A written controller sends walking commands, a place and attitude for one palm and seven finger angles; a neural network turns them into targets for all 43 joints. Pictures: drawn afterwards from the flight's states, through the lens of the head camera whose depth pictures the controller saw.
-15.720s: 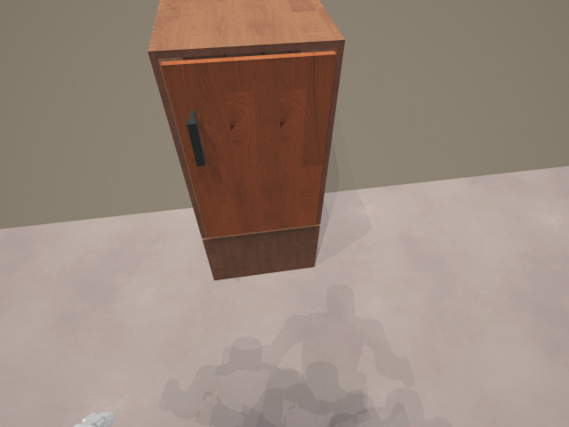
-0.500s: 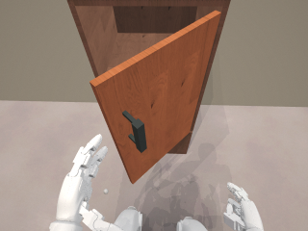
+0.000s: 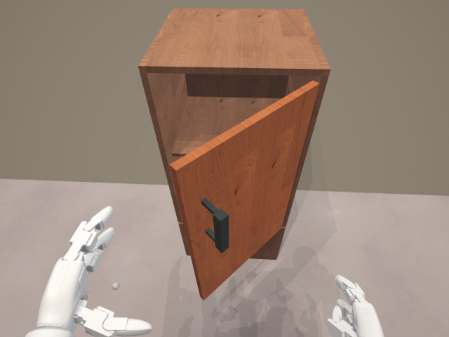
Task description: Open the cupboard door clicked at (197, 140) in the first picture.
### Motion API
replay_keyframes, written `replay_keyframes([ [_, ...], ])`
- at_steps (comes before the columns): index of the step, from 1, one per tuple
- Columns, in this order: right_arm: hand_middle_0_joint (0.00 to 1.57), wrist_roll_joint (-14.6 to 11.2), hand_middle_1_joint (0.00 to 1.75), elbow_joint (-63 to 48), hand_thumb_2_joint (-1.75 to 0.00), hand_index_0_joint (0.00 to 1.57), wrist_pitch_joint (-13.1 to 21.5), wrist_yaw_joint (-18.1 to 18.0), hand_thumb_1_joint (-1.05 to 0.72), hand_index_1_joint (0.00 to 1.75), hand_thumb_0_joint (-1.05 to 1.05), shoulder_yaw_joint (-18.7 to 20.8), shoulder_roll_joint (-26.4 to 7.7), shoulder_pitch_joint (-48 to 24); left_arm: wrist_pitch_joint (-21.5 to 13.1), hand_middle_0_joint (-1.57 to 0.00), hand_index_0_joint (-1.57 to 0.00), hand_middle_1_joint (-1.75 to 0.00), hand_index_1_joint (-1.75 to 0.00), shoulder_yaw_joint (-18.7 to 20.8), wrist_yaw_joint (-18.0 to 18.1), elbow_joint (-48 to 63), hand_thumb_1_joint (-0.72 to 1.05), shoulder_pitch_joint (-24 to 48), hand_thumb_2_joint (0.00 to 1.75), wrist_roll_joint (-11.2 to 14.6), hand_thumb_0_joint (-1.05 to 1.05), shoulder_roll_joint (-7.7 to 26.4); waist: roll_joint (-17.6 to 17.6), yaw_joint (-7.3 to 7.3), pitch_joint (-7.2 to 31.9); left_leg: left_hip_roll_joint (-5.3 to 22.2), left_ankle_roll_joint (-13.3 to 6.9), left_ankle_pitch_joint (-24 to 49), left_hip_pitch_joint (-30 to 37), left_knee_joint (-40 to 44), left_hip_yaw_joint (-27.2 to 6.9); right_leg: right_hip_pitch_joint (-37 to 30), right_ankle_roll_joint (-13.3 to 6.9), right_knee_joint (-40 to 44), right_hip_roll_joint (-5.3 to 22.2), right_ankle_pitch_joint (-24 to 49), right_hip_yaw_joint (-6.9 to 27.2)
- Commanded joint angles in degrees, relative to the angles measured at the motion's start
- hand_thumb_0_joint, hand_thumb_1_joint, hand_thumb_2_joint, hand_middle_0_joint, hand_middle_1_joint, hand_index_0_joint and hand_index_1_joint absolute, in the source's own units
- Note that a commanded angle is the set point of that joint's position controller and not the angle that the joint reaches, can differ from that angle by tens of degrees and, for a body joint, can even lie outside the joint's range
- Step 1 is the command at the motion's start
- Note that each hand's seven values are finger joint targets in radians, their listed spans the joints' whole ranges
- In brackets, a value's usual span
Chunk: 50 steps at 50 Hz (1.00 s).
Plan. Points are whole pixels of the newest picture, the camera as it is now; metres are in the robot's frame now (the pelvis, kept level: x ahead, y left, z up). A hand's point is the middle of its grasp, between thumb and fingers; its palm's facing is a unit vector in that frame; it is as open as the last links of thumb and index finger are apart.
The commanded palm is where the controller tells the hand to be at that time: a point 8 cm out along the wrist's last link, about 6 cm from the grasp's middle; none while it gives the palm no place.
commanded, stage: draw the hand back to the body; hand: left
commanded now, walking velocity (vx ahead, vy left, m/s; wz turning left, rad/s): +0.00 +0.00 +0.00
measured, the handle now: (214, 225) +0.33 +0.05 +0.01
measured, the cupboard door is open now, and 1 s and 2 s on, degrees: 46 46 46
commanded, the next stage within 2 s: step back with the hand held close in 0.94 s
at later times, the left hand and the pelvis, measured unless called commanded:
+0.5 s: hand (31, 227) +0.21 +0.26 +0.19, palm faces +0.40 -0.83 -0.39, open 9.9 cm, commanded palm +0.16 +0.31 +0.21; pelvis +0.02 +0.01 +0.04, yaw -1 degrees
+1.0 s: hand (32, 223) +0.20 +0.25 +0.20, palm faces +0.43 -0.81 -0.39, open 7.5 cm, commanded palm +0.16 +0.29 +0.22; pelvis +0.01 -0.01 +0.05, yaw -1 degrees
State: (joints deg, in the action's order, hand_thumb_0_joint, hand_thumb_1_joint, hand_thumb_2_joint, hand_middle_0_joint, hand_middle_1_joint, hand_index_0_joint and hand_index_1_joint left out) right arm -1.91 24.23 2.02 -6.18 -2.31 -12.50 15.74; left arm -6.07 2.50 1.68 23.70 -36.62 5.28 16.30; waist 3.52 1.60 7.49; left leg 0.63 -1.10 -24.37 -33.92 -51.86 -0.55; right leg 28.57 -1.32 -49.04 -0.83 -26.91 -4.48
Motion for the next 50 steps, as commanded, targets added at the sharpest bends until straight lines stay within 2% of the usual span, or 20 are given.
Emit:
replay_keyframes([
  [1, 0.2, 0.49, 0.3, -8.45, -0.9, 0.2, 3.17, -1.36, -0.9, 0.3, 0.0, 1.22, -5.59, -6.74, 0.28, -0.17, -0.17, -0.3, -0.3, 5.71, 5.29, 14.33, -0.05, 2.23, 0.5, -2.55, 0.0, 6.87, -0.52, 0.06, 1.67, 0.12, -1.07, 10.88, 12.61, 13.43, -1.32, -3.43, 0.03, 14.12, 1.31, 11.59, 2.16],
  [2, 0.2, 0.52, 0.3, -7.97, -0.9, 0.2, 3.58, -1.42, -0.9, 0.3, 0.0, 1.04, -5.56, -6.94, 0.53, -0.17, -0.17, -0.3, -0.3, 6.02, 5.77, 14.49, -0.01, 3.2, 0.51, -2.81, 0.0, 7.31, 0.17, -0.01, 0.67, 0.23, -0.98, 10.72, 13.83, 14.77, -1.67, -3.83, -0.02, 14.88, 1.31, 11.52, 2.08],
  [3, 0.2, 0.61, 0.3, -7.43, -0.9, 0.2, 3.87, -1.39, -0.9, 0.3, 0.0, 0.88, -5.54, -7.04, 0.78, -0.17, -0.17, -0.3, -0.3, 6.61, 6.16, 13.95, 0.02, 3.23, 0.52, -2.9, 0.0, 7.44, -0.81, 0.09, -0.22, 0.3, -0.92, 10.75, 14.64, 15.97, -1.97, -4.62, -0.02, 15.67, 1.19, 11.4, 1.74],
  [6, 0.2, 0.84, 0.3, -6.02, -0.9, 0.2, 5.09, -1.22, -0.9, 0.3, 0.0, 0.57, -5.9, -7.61, 0.97, -0.17, -0.17, -0.3, -0.3, 7.56, 6.8, 14.41, 0.13, 4.98, 0.57, -3.24, 0.0, 7.78, 0.29, 0.39, -0.57, 0.56, -0.65, 13.06, 18.01, 19.29, -2.57, -7.86, -0.14, 17.49, 1.18, 13.05, 1.48],
  [8, 0.2, 0.98, 0.3, -4.99, -0.9, 0.2, 5.57, -0.98, -0.9, 0.3, 0.0, 0.61, -5.82, -8.25, 1.13, -0.18, -0.18, -0.3, -0.3, 9.01, 6.91, 13.66, 0.2, 4.82, 0.6, -3.11, 0.0, 8.12, -1.88, 0.64, -1.35, 0.62, -0.62, 14.33, 19.5, 21.02, -2.31, -10.06, 0.03, 19.21, 1.14, 14.45, 1.33],
  [10, 0.2, 1.09, 0.3, -4.01, -0.9, 0.2, 5.88, -0.78, -0.9, 0.3, 0.0, 0.55, -5.89, -9.22, 1.24, -0.18, -0.18, -0.3, -0.3, 10.58, 6.83, 12.76, 0.27, 5.44, 0.63, -2.92, 0.0, 8.6, -2.22, 0.99, -2.99, 0.66, -0.48, 16.41, 20.48, 22.69, -2.06, -12.45, 0.0, 20.7, 1.22, 16.3, 1.25],
  [16, 0.2, 1.48, 0.3, -1.49, -0.9, 0.2, 6.43, 0.08, -0.9, 0.3, 0.0, 0.87, -6.24, -10.19, 0.77, -0.19, -0.19, -0.3, -0.3, 14.89, 6.51, 13.58, 0.48, 8.98, 0.72, -2.54, 0.0, 10.32, 0.98, 1.56, -2.94, 1.02, 0.23, 22.79, 25.42, 26.66, -1.86, -17.72, -0.13, 24.02, 1.09, 20.11, 1.5],
  [19, 0.2, 1.74, 0.3, -0.39, -0.9, 0.2, 6.52, 0.36, -0.9, 0.3, 0.0, 1.25, -6.52, -10.72, 0.61, -0.19, -0.19, -0.3, -0.3, 18.13, 6.56, 12.99, 0.58, 9.77, 0.76, -2.33, 0.0, 12.29, -0.04, 2.08, -2.97, 1.2, 0.34, 24.62, 26.71, 27.95, -1.72, -19.78, -0.28, 25.57, 0.8, 21.73, 1.54],
  [20, 0.2, 1.69, 0.3, -0.38, -0.9, 0.2, 6.4, 0.47, -0.9, 0.3, 0.0, 1.37, -6.34, -10.75, 0.55, -0.19, -0.19, -0.3, -0.3, 18.2, 6.41, 13.2, 0.62, 9.94, 0.78, -2.15, 0.0, 11.72, -0.04, 1.93, -3.28, 1.26, 0.37, 25.39, 27.19, 28.32, -1.45, -20.08, -0.16, 25.77, 0.83, 22.43, 1.6],
  [23, 0.2, 1.8, 0.3, 0.24, -0.9, 0.2, 6.15, 0.71, -0.9, 0.3, 0.0, 1.63, -6.47, -11.07, 0.2, -0.19, -0.19, -0.3, -0.3, 20.8, 6.4, 13.79, 0.73, 12.15, 0.82, -1.84, 0.0, 13.22, 1.11, 2.11, -2.78, 1.13, 0.42, 25.82, 28.47, 29.15, -1.09, -21.35, -0.17, 26.94, 0.72, 23.34, 1.83],
  [26, 0.2, 1.74, 0.3, 0.8, -0.9, 0.2, 5.76, 0.82, -0.9, 0.3, 0.0, 2.09, -6.66, -11.42, -0.05, -0.2, -0.2, -0.3, -0.3, 23.21, 6.27, 13.39, 0.83, 14.33, 0.87, -1.41, 0.0, 14.53, 0.25, 2.22, -3.04, 1.06, 0.33, 26.55, 29.02, 29.68, -0.74, -22.51, -0.15, 27.79, 0.65, 24.97, 2.07],
  [28, 0.2, 1.78, 0.3, 1.34, -0.9, 0.2, 5.66, 0.92, -0.9, 0.3, 0.0, 2.16, -6.61, -11.62, -0.3, -0.2, -0.2, -0.3, -0.3, 24.92, 6.33, 13.15, 0.9, 15.54, 0.9, -1.28, 0.0, 15.48, 2.18, 2.36, -2.77, 0.94, 0.4, 26.37, 29.52, 29.94, -0.54, -22.89, -0.2, 28.26, 0.6, 24.94, 2.17],
  [30, 0.2, 1.83, 0.3, 1.69, -0.9, 0.2, 5.28, 1.16, -0.9, 0.3, 0.0, 2.32, -6.64, -11.77, 0.15, -0.2, -0.2, -0.3, -0.3, 21.95, 5.67, 8.68, 0.9, 12.65, 0.9, -1.1, 0.0, 11.76, -0.06, 2.1, -5.57, 0.93, 0.22, 25.26, 29.01, 30.38, -0.15, -22.12, -0.02, 29.02, 0.61, 24.68, 2.04],
  [31, 0.2, 1.7, 0.3, 1.45, -0.9, 0.2, 5.0, 1.37, -0.9, 0.3, 0.0, 2.54, -6.94, -11.83, 0.21, -0.2, -0.2, -0.3, -0.3, 20.99, 5.39, 9.11, 0.9, 13.22, 0.9, -1.02, 0.0, 11.22, -0.28, 1.97, -5.45, 1.03, 0.13, 24.98, 29.17, 30.64, -0.29, -22.16, 0.07, 29.22, 0.57, 24.27, 2.15],
  [32, 0.2, 1.79, 0.3, 1.4, -0.9, 0.2, 4.84, 1.42, -0.9, 0.3, 0.0, 2.69, -7.02, -11.96, 0.26, -0.2, -0.2, -0.3, -0.3, 21.17, 5.32, 8.61, 0.9, 13.28, 0.9, -0.97, 0.0, 11.47, -1.72, 2.0, -5.87, 0.95, -0.02, 23.76, 28.92, 30.84, -0.18, -22.07, 0.17, 29.61, 0.54, 23.75, 2.14],
  [35, 0.2, 1.86, 0.3, 1.27, -0.9, 0.2, 4.82, 1.31, -0.9, 0.3, 0.0, 2.91, -7.14, -12.49, -0.24, -0.2, -0.2, -0.3, -0.3, 22.02, 5.39, 10.42, 0.9, 14.61, 0.9, -1.13, 0.0, 13.18, -0.52, 2.25, -4.21, 0.51, -0.26, 22.25, 29.48, 31.03, 0.15, -23.13, 0.12, 30.2, 0.69, 23.26, 2.67],
  [37, 0.2, 1.93, 0.3, 1.37, -0.9, 0.2, 4.99, 1.1, -0.9, 0.3, 0.0, 2.93, -6.8, -12.62, -0.65, -0.2, -0.2, -0.3, -0.3, 23.01, 5.49, 11.29, 0.9, 14.44, 0.9, -1.12, 0.0, 14.21, -1.21, 2.45, -3.4, 0.33, -0.46, 22.59, 29.87, 30.67, 0.36, -23.46, 0.12, 30.41, 0.71, 23.97, 2.84],
  [39, 0.2, 2.0, 0.3, 1.76, -0.9, 0.2, 5.34, 0.84, -0.9, 0.3, 0.0, 2.93, -6.8, -12.72, -0.88, -0.2, -0.2, -0.3, -0.3, 24.09, 5.68, 12.61, 0.9, 15.28, 0.9, -1.25, 0.0, 15.83, 0.33, 2.58, -2.56, 0.22, -0.4, 23.62, 30.48, 30.22, 0.57, -24.11, -0.02, 30.67, 0.77, 25.35, 3.04],
  [40, 0.2, 1.96, 0.3, 1.76, -0.9, 0.2, 5.61, 0.85, -0.9, 0.3, 0.0, 2.84, -6.56, -12.83, -1.06, -0.2, -0.2, -0.3, -0.3, 23.93, 5.72, 13.41, 0.9, 15.13, 0.9, -1.22, 0.0, 15.46, 1.71, 2.54, -2.89, 0.16, -0.3, 23.96, 30.55, 30.24, 0.67, -23.98, 0.05, 30.57, 0.84, 25.86, 3.16],
  [50, 0.2, 1.81, 0.3, 2.65, -0.9, 0.2, 5.79, 0.79, -0.9, 0.3, 0.0, 3.19, -6.47, -13.16, -1.13, -0.2, -0.2, -0.3, -0.3, 22.5, 5.23, 9.98, 0.9, 14.85, 0.9, -0.85, 0.0, 13.67, -1.07, 2.17, -6.29, 0.25, -0.48, 22.3, 31.06, 30.61, 1.19, -22.0, 0.54, 32.43, 0.68, 24.21, 3.43],
])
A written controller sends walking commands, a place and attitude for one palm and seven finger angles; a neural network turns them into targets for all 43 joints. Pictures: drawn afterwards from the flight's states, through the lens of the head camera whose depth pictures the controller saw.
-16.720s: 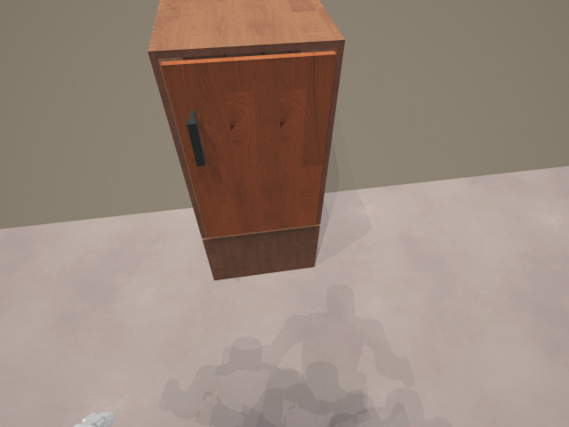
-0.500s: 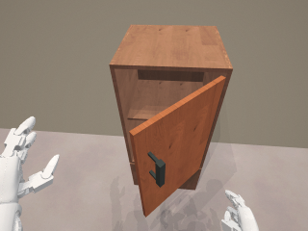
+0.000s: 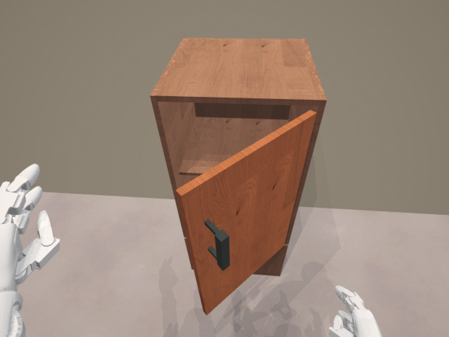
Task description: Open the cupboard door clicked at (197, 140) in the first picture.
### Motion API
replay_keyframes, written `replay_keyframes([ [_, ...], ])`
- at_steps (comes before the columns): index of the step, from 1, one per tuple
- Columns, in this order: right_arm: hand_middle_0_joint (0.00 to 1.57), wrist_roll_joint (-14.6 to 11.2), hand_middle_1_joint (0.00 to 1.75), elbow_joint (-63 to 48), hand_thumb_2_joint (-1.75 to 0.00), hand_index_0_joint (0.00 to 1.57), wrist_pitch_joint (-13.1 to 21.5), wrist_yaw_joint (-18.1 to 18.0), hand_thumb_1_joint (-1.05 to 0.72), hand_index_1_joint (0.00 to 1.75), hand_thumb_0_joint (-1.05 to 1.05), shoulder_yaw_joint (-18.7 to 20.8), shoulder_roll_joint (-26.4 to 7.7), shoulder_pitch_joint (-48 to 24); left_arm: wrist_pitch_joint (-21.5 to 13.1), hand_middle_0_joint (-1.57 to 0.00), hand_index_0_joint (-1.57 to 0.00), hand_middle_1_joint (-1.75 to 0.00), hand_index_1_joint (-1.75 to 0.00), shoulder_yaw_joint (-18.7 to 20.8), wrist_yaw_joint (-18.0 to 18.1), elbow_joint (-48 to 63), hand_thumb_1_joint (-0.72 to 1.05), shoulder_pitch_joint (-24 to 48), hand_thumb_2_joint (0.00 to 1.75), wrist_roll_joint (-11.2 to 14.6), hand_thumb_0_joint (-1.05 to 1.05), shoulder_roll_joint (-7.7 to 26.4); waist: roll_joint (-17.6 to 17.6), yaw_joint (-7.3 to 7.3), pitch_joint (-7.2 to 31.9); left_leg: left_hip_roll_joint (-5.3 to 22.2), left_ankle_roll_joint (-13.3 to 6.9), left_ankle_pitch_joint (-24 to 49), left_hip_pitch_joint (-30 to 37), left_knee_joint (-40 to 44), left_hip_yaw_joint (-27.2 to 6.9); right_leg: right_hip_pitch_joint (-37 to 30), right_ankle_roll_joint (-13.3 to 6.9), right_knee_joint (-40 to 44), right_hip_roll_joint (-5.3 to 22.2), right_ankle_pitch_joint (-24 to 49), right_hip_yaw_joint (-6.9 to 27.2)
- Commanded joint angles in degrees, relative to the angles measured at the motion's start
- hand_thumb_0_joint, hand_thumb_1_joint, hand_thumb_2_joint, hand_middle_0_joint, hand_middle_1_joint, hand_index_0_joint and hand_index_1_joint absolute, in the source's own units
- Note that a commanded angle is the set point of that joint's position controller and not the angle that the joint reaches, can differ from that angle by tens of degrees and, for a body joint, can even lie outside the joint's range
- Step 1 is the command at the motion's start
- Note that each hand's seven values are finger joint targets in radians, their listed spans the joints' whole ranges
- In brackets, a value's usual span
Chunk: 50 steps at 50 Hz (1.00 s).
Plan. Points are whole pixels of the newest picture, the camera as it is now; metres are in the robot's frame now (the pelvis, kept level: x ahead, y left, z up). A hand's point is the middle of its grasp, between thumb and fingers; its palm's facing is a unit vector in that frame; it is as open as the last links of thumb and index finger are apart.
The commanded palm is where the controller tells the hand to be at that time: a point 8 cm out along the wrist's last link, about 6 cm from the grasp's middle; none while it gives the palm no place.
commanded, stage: step back with the hand held close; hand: left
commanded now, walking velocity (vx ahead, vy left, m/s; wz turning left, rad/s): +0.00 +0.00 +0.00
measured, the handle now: (216, 244) +0.31 +0.07 -0.04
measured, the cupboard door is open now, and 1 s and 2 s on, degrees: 46 46 46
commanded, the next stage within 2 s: stop stepping back and stand still in 1.26 s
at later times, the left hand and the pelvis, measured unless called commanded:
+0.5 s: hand (37, 261) +0.16 +0.27 +0.15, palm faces +0.36 -0.79 -0.50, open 7.5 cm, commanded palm +0.10 +0.31 +0.17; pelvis -0.04 +0.01 +0.00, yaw -1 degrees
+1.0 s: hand out of the picture +0.06 +0.29 +0.15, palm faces +0.45 -0.78 -0.44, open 7.5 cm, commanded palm +0.00 +0.34 +0.17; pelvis -0.12 +0.03 -0.02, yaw +3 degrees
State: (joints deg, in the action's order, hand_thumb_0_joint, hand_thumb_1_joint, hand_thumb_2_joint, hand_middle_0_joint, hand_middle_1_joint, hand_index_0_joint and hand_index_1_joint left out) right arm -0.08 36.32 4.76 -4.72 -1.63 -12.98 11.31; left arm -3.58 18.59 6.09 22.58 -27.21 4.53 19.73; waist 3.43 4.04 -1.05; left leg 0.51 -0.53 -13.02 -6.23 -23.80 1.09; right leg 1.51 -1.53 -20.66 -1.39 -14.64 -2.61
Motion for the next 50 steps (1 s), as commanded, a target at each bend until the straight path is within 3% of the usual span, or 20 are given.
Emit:
replay_keyframes([
  [1, 0.2, 0.0, 0.3, -9.43, -0.9, 0.2, 3.1, -0.71, -0.9, 0.3, 0.0, 2.59, -5.95, -8.81, -3.76, -0.2, -0.2, -0.3, -0.3, 6.66, 0.83, 11.05, 0.9, 5.58, 0.9, -0.09, 0.0, 10.55, -1.15, -0.16, 2.65, 0.32, -1.17, 10.58, 3.76, 2.54, -0.32, 5.14, 0.82, 4.32, 1.23, 11.52, 1.73],
  [3, 0.2, 0.01, 0.3, -9.32, -0.9, 0.2, 3.49, -0.75, -0.9, 0.3, 0.0, 2.49, -5.93, -9.18, -4.41, -0.2, -0.2, -0.3, -0.3, 7.12, 0.99, 13.74, 0.9, 9.8, 0.9, -0.11, 0.0, 11.82, 0.05, -0.27, 3.82, 0.09, -1.25, 9.52, 4.25, 2.53, -0.26, 5.07, 0.9, 4.81, 1.48, 10.48, 2.11],
  [4, 0.2, -0.61, 0.3, -11.41, -0.9, 0.2, 2.13, -0.63, -0.9, 0.3, 0.0, 1.69, -6.17, -7.53, -7.38, -0.2, -0.2, -0.3, -0.3, 16.09, 2.03, 15.99, 0.9, 18.82, 0.9, -1.35, 0.0, 21.4, 2.59, -2.83, -2.65, 0.62, -1.82, 5.06, -0.58, 1.33, -1.52, 9.98, 1.04, 7.65, 4.07, 11.5, 5.16],
  [5, 0.2, -0.09, 0.3, -9.84, -0.9, 0.2, 1.46, -0.7, -0.9, 0.3, 0.0, 2.78, -6.41, -8.25, -7.24, -0.2, -0.2, -0.3, -0.3, 11.66, 1.28, 10.07, 0.9, 8.29, 0.9, -0.89, 0.0, 14.57, -2.95, -2.87, -0.85, 0.73, -1.96, 6.47, -0.62, -1.12, -2.22, 11.18, 1.29, 7.76, 5.13, 13.11, 5.94],
  [7, 0.2, 0.07, 0.3, -10.75, -0.9, 0.2, -0.17, -0.02, -0.9, 0.3, 0.0, 3.45, -7.03, -7.77, -6.77, -0.2, -0.2, -0.3, -0.3, 8.69, 0.54, 9.62, 0.9, 0.21, 0.9, -0.86, 0.0, 11.2, -3.85, -3.14, 2.67, 1.1, -1.86, 10.48, 0.48, -1.96, -1.3, 10.32, 1.82, 5.84, 5.7, 18.42, 4.92],
  [9, 0.2, 0.07, 0.3, -11.28, -0.9, 0.2, -1.17, -0.11, -0.9, 0.3, 0.0, 3.9, -7.37, -7.62, -6.89, -0.2, -0.2, -0.3, -0.3, 8.64, 0.67, 11.54, 0.9, -1.59, 0.9, -0.84, 0.0, 11.36, -2.07, -3.28, 6.08, 1.78, -1.68, 15.43, 0.52, -1.38, -1.24, 7.91, 2.03, 3.07, 5.64, 22.09, 3.36],
  [13, 0.2, -0.44, 0.3, -12.37, -0.9, 0.2, -2.67, -0.43, -0.9, 0.3, 0.0, 4.38, -7.12, -7.74, -6.74, -0.2, -0.2, -0.3, -0.3, 10.68, 1.46, 14.32, 0.9, -2.97, 0.9, -0.77, 0.0, 13.72, -2.42, -3.54, 9.7, 2.57, -1.51, 20.1, 0.88, -1.79, -0.81, 7.59, 2.38, 0.9, 5.13, 25.33, 3.46],
  [14, 0.2, -0.43, 0.3, -12.43, -0.9, 0.2, -2.92, -0.68, -0.9, 0.3, 0.0, 4.46, -7.17, -7.86, -6.82, -0.2, -0.2, -0.3, -0.3, 11.83, 1.8, 14.95, 0.9, -2.8, 0.9, -0.72, 0.0, 15.06, -2.22, -3.42, 10.22, 2.57, -1.41, 20.81, 0.03, -1.52, -1.31, 6.64, 2.17, 0.16, 5.22, 25.4, 3.13],
  [20, 0.2, -0.84, 0.3, -13.5, -0.9, 0.2, -3.44, -1.12, -0.9, 0.3, 0.0, 4.85, -6.82, -7.69, -6.94, -0.2, -0.2, -0.3, -0.3, 12.43, 2.78, 16.37, 0.9, -4.48, 0.9, -0.57, 0.0, 15.38, -2.1, -3.63, 9.99, 3.14, -1.28, 18.24, -3.24, -1.6, -1.67, 7.6, 2.08, -1.26, 4.82, 22.27, 4.16],
  [24, 0.2, -0.84, 0.3, -13.5, -0.9, 0.2, -3.05, -1.1, -0.9, 0.3, 0.0, 5.01, -7.3, -7.93, -7.4, -0.2, -0.2, -0.3, -0.3, 12.62, 3.29, 16.23, 0.9, -5.45, 0.9, -0.78, 0.0, 15.28, -0.3, -3.64, 7.64, 3.61, -1.66, 9.91, -8.05, 0.48, -3.19, 8.63, 1.89, -0.96, 4.26, 13.32, 4.44],
  [30, 0.2, -0.7, 0.3, -14.08, -0.9, 0.2, -1.82, -1.0, -0.9, 0.3, 0.0, 4.83, -7.94, -6.81, -9.41, -0.2, -0.2, -0.3, -0.3, 12.61, 3.89, 18.27, 0.9, -4.97, 0.9, -1.91, 0.0, 14.88, 1.32, -4.18, 3.74, 4.87, -2.83, -11.32, -19.15, 4.39, -6.58, 7.95, 1.61, -1.47, 3.1, -1.97, 5.43],
  [34, 0.2, -0.16, 0.3, -14.43, -0.9, 0.2, -0.09, -1.15, -0.9, 0.3, 0.0, 4.95, -8.59, -6.76, -10.89, -0.2, -0.2, -0.3, -0.3, 14.44, 4.07, 20.01, 0.9, -4.3, 0.9, -3.1, 0.0, 15.15, 7.12, -3.62, 4.69, 9.03, -5.21, -22.74, -30.93, 11.65, -12.23, -1.62, 2.44, -12.44, -0.58, 0.39, 3.59],
  [36, 0.2, -0.04, 0.3, -14.38, -0.9, 0.2, 0.69, -1.09, -0.9, 0.3, 0.0, 5.03, -8.07, -6.04, -11.18, -0.2, -0.2, -0.3, -0.3, 15.05, 3.98, 19.82, 0.9, -4.69, 0.9, -3.5, 0.0, 14.7, 6.9, -3.37, 6.06, 10.74, -6.24, -24.81, -33.74, 12.71, -14.3, -4.62, 2.61, -17.75, -1.84, 3.82, 3.48],
  [38, 0.2, 0.25, 0.3, -14.05, -0.9, 0.2, 1.51, -0.83, -0.9, 0.3, 0.0, 5.21, -8.12, -6.15, -11.68, -0.2, -0.2, -0.3, -0.3, 15.37, 3.62, 19.89, 0.9, -3.83, 0.9, -3.82, 0.0, 14.43, 7.14, -3.61, 4.56, 11.3, -7.05, -27.86, -37.36, 12.3, -15.17, -5.19, 2.52, -19.3, -2.57, 2.49, 4.72],
  [41, 0.2, -0.01, 0.3, -12.87, -0.9, 0.2, 2.53, -0.34, -0.9, 0.3, 0.0, 5.15, -7.25, -4.91, -12.14, -0.2, -0.2, -0.3, -0.3, 14.21, 3.37, 20.33, 0.9, -4.57, 0.9, -2.57, 0.0, 13.86, 1.39, -4.32, 6.54, 6.77, -4.21, -15.97, -24.62, 4.74, -10.62, 4.8, 0.75, -10.48, -0.09, 5.26, 7.99],
  [42, 0.2, -0.12, 0.3, -12.48, -0.9, 0.2, 2.62, -0.21, -0.9, 0.3, 0.0, 5.2, -7.22, -4.68, -12.05, -0.2, -0.2, -0.3, -0.3, 13.32, 3.33, 20.89, 0.9, -3.81, 0.9, -2.36, 0.0, 13.56, -1.12, -4.56, 7.28, 4.94, -2.88, -14.27, -20.55, 1.1, -7.97, 8.95, 0.29, -7.1, 1.38, 2.38, 9.94],
  [44, 0.2, 0.1, 0.3, -11.07, -0.9, 0.2, 2.36, -0.04, -0.9, 0.3, 0.0, 5.64, -7.25, -4.4, -11.98, -0.2, -0.2, -0.3, -0.3, 13.5, 3.73, 21.02, 0.9, -3.1, 0.9, -2.17, 0.0, 14.84, -5.98, -4.85, 6.9, 1.7, -0.93, -10.57, -12.52, -8.77, -4.31, 19.91, -1.98, 1.09, 6.24, -5.56, 15.8],
  [46, 0.2, 0.19, 0.3, -9.83, -0.9, 0.2, 1.87, 0.24, -0.9, 0.3, 0.0, 5.49, -6.47, -4.44, -11.73, -0.2, -0.2, -0.3, -0.3, 11.5, 4.33, 20.73, 0.9, -1.21, 0.9, -2.15, 0.0, 14.0, -9.24, -5.28, 5.72, -0.4, 0.75, -5.36, -6.61, -18.27, -2.55, 28.81, -4.86, 4.86, 11.92, -4.86, 18.56],
  [48, 0.2, 0.17, 0.3, -9.47, -0.9, 0.2, 1.16, 0.23, -0.9, 0.3, 0.0, 5.32, -5.75, -5.0, -11.56, -0.2, -0.2, -0.3, -0.3, 12.15, 4.83, 20.12, 0.9, 0.01, 0.9, -2.32, 0.0, 15.19, -10.36, -5.52, 4.89, -0.75, 0.81, -3.49, -5.58, -18.33, -2.39, 30.43, -4.68, 3.82, 12.48, -0.76, 16.36],
  [50, 0.2, 0.2, 0.3, -9.54, -0.9, 0.2, 0.76, -0.41, -0.9, 0.3, 0.0, 5.14, -6.03, -5.66, -11.71, -0.2, -0.2, -0.3, -0.3, 13.25, 4.96, 20.73, 0.9, 0.03, 0.9, -2.28, 0.0, 16.17, -5.02, -5.35, 3.53, 1.2, 0.17, -3.31, -6.68, -8.81, -5.05, 28.99, -2.11, -0.22, 7.84, -0.8, 11.72],
])
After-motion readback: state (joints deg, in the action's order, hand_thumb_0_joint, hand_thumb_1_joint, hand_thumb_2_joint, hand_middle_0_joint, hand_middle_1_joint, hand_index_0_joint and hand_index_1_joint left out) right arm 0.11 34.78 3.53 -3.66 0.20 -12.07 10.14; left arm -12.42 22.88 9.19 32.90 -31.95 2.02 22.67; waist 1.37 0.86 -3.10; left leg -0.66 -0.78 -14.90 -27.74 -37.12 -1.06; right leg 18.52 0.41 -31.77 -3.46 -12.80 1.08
